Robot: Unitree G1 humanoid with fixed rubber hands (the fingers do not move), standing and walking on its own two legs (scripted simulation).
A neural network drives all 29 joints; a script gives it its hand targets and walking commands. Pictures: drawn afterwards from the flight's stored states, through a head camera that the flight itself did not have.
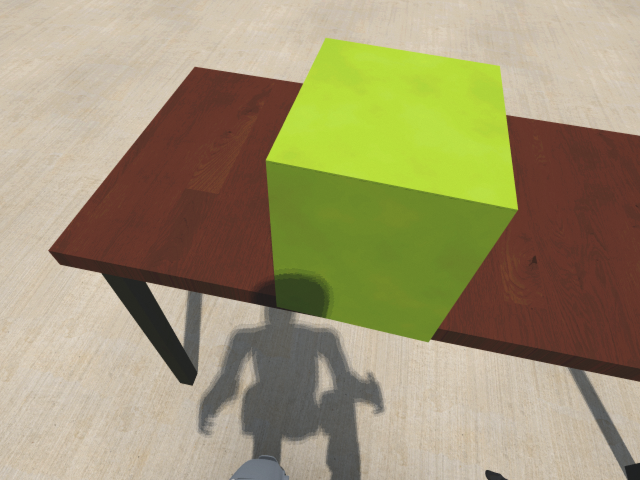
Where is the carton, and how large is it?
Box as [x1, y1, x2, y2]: [266, 38, 517, 341]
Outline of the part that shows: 325,38 266,158 276,305 292,310 428,341 517,210 499,66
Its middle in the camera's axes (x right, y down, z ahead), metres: +0.08 -0.06 +0.52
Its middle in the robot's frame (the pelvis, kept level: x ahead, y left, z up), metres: +0.45 -0.06 +0.10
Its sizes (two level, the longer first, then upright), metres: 0.252 0.223 0.277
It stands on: a table, 0.72 m high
